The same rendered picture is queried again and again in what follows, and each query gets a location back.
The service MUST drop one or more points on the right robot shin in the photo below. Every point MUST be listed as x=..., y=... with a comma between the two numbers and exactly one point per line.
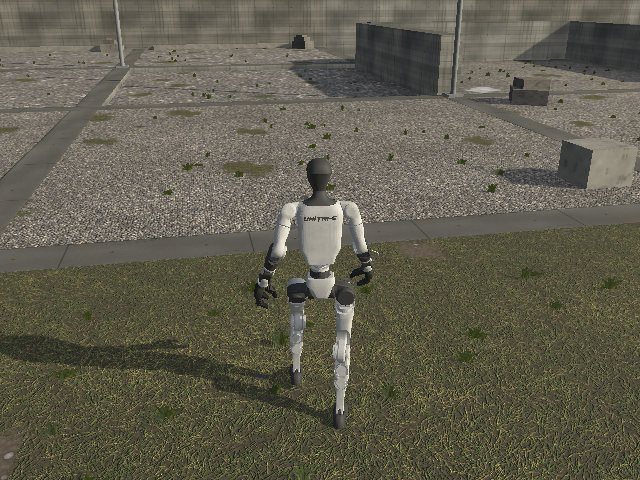
x=341, y=376

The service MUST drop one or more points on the robot left hand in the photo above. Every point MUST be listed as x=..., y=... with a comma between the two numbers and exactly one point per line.
x=259, y=294

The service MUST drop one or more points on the robot right hand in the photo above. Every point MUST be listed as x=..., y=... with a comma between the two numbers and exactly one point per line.
x=359, y=271

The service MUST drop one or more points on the robot right foot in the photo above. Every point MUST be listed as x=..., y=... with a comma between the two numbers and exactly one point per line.
x=338, y=419

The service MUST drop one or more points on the robot left upper arm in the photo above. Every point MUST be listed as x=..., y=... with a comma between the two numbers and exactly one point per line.
x=287, y=212

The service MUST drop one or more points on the robot right upper arm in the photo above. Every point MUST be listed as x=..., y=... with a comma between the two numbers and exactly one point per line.
x=351, y=211

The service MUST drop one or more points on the left robot forearm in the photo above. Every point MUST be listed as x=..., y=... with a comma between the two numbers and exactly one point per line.
x=268, y=269

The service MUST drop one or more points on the right robot forearm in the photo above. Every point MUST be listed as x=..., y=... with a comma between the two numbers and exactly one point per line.
x=365, y=259

